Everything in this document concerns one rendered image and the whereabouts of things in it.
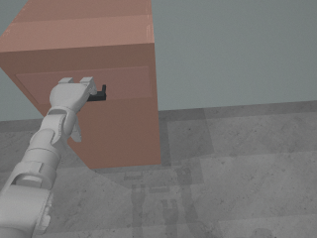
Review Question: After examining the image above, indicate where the left robot forearm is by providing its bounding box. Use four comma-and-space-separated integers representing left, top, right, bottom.
0, 106, 77, 201

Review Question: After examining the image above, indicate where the cabinet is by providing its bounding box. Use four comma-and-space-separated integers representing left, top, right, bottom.
0, 0, 161, 170

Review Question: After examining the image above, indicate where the handle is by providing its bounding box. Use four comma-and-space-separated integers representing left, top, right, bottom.
87, 84, 107, 102

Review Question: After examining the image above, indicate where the left robot upper arm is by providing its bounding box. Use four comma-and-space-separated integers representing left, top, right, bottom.
0, 184, 54, 238

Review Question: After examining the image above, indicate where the drawer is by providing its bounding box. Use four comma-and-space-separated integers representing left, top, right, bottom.
16, 65, 151, 104

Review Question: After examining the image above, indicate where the left robot hand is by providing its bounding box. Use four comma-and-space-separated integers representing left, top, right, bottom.
50, 76, 97, 143

